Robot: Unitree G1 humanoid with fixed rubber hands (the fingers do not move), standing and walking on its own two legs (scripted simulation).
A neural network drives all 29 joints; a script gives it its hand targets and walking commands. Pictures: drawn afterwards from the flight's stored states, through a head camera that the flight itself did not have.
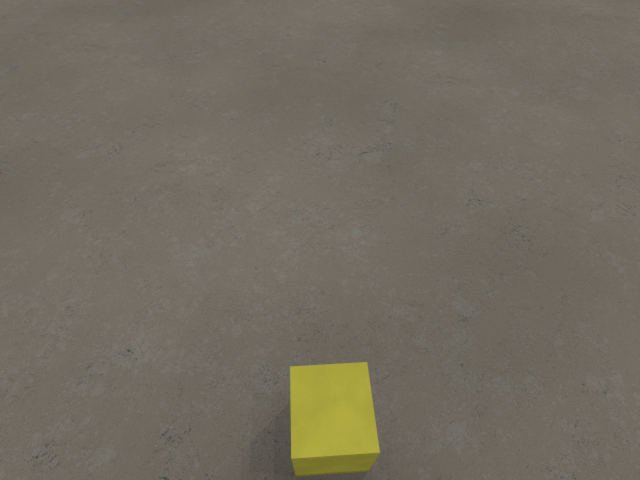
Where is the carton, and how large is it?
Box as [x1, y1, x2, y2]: [290, 362, 379, 476]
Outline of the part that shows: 366,362 290,366 291,459 296,476 367,471 371,466 379,452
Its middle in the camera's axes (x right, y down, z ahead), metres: +0.03 +0.48 +1.03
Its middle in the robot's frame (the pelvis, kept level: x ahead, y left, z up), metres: +0.37 +0.00 -0.64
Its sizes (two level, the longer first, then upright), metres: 0.210 0.200 0.250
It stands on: the floor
